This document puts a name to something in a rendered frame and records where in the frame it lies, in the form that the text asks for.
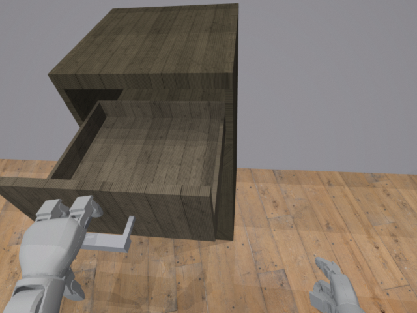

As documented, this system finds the handle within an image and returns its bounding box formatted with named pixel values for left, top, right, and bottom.
left=80, top=216, right=136, bottom=253

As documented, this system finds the robot left forearm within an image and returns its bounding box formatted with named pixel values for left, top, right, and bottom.
left=3, top=275, right=66, bottom=313

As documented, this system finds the cabinet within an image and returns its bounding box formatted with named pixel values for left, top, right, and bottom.
left=48, top=3, right=238, bottom=241

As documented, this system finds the robot left hand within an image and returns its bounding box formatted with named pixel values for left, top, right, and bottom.
left=19, top=195, right=104, bottom=301

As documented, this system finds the drawer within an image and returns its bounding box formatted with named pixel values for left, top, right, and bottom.
left=0, top=100, right=226, bottom=241

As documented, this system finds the robot right hand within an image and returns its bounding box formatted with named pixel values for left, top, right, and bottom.
left=309, top=257, right=360, bottom=313

